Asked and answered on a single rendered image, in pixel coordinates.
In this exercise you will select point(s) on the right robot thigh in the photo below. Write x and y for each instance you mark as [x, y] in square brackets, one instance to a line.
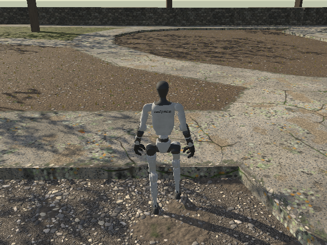
[175, 148]

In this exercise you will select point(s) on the robot right upper arm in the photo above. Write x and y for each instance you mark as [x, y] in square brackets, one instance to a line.
[181, 116]

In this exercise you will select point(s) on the right robot hand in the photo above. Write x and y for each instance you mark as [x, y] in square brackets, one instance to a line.
[191, 151]

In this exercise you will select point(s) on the right robot forearm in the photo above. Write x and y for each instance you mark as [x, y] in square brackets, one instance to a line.
[188, 137]

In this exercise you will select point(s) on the robot left upper arm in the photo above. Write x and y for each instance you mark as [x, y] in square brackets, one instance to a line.
[144, 116]

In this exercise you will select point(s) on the left robot forearm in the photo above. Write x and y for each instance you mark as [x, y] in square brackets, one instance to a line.
[138, 137]

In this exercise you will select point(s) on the left robot hand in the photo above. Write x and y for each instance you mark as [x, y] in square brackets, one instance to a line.
[138, 147]

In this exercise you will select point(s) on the robot right foot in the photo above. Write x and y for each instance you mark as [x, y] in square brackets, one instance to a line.
[177, 195]

